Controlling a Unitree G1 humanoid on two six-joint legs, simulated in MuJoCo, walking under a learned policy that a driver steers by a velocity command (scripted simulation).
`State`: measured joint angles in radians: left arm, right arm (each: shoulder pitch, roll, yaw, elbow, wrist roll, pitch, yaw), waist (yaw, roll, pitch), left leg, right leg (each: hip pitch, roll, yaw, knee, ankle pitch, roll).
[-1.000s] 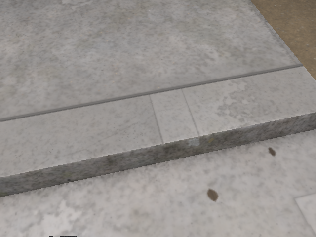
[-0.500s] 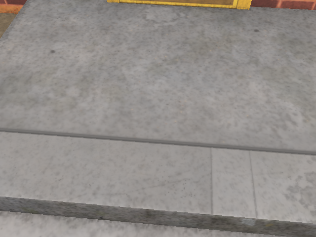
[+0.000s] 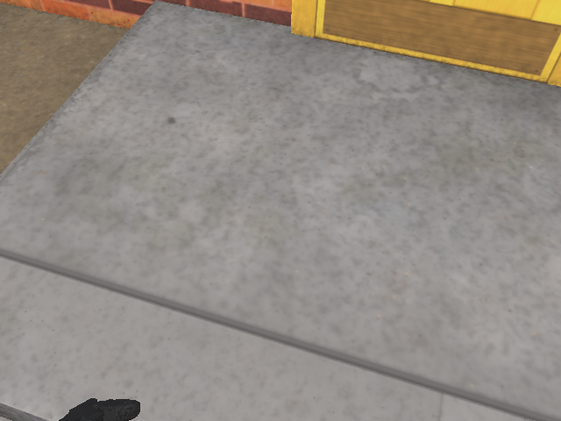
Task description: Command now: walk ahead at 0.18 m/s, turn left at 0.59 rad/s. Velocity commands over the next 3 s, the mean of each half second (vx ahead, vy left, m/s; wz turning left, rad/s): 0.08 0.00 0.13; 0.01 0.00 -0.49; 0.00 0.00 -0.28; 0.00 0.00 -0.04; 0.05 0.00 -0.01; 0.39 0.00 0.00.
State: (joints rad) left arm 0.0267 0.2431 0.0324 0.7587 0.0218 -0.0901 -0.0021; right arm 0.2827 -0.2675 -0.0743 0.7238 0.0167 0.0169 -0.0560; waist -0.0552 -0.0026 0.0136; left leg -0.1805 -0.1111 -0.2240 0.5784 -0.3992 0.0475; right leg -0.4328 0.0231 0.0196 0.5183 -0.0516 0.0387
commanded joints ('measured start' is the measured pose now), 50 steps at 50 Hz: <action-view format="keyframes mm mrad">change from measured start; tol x32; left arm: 1 287 235 66 -8 14 -9 15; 50 176 165 59 -269 -5 130 44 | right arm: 1 -26 16 12 -121 -55 -36 11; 50 -220 -43 -15 -128 -21 12 17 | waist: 1 105 -151 -305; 18 49 -195 -74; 24 18 263 -99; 37 87 172 -144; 40 78 -424 -134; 50 71 -106 -114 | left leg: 1 -391 -57 -8 605 -302 -77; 7 -483 69 136 1023 -138 -206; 16 -99 86 237 90 102 -180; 21 254 298 79 -91 806 -29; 36 56 446 205 -117 732 149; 41 -448 121 180 837 -311 -184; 50 -495 88 179 748 -2 -199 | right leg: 1 745 -383 346 -19 1167 -190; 6 296 -321 198 -117 381 -264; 15 255 -249 92 -151 512 -269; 20 169 -199 192 -101 36 -142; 25 -146 -8 11 908 -695 75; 28 -235 -26 50 1115 -583 89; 36 103 -58 -82 203 -323 24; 40 396 -376 455 -110 672 -282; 43 227 -305 363 -126 236 -330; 50 331 -231 341 -69 381 -294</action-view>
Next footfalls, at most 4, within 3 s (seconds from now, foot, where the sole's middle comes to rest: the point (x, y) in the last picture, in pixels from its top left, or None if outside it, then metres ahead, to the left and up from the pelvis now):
0.38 left None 0.11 0.13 -0.77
0.76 right None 0.05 -0.13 -0.77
1.30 left None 0.07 0.09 -0.77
1.58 right None -0.06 -0.14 -0.77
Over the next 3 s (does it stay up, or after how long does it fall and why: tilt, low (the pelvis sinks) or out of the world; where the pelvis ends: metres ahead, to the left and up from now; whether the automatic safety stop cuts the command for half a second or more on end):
stays up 0.15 -0.14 0.01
